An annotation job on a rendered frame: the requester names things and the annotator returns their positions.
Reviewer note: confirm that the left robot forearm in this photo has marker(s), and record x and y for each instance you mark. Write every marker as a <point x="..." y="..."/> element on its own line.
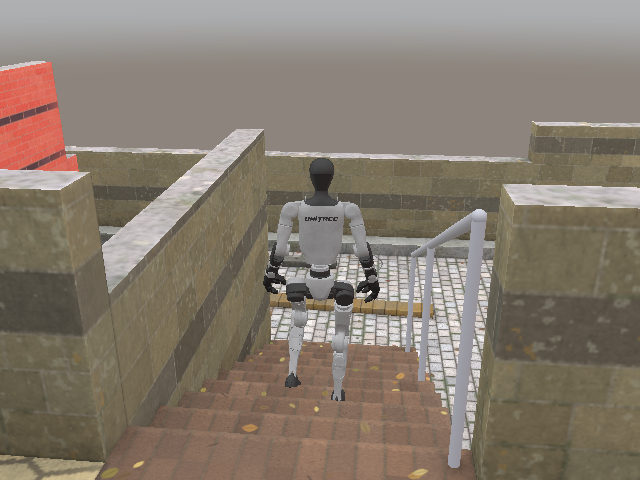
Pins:
<point x="273" y="264"/>

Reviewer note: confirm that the robot left upper arm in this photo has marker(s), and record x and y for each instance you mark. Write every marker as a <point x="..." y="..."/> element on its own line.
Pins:
<point x="290" y="210"/>

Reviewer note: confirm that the left robot foot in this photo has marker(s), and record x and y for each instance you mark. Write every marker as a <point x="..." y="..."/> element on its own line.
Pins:
<point x="292" y="381"/>

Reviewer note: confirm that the right robot hand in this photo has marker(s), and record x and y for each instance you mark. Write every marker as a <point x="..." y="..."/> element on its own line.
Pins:
<point x="374" y="287"/>

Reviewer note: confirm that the robot foot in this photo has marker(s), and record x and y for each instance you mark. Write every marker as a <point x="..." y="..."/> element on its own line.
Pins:
<point x="342" y="396"/>
<point x="292" y="381"/>

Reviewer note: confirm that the right robot forearm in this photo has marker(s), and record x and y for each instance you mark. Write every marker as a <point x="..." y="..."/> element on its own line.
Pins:
<point x="368" y="266"/>

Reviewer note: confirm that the right robot foot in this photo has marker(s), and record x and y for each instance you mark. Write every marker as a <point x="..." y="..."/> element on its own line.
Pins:
<point x="342" y="396"/>

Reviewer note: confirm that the robot right upper arm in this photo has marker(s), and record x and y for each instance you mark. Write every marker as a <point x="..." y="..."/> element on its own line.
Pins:
<point x="353" y="212"/>

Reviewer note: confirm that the left robot hand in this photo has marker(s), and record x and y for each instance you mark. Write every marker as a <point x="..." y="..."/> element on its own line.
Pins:
<point x="267" y="283"/>

